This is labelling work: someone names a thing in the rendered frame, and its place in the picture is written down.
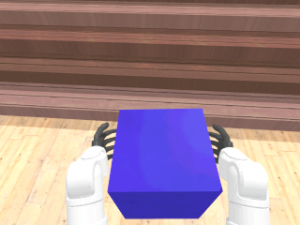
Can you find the right robot hand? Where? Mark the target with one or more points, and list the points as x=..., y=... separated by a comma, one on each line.
x=223, y=138

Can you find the right robot forearm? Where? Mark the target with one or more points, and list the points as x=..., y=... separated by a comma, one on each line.
x=247, y=188

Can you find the carton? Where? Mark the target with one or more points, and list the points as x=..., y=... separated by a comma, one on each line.
x=163, y=164

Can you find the left robot forearm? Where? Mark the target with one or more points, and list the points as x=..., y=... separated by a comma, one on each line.
x=85, y=188

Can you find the left robot hand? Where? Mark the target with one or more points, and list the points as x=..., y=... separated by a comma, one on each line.
x=100, y=136

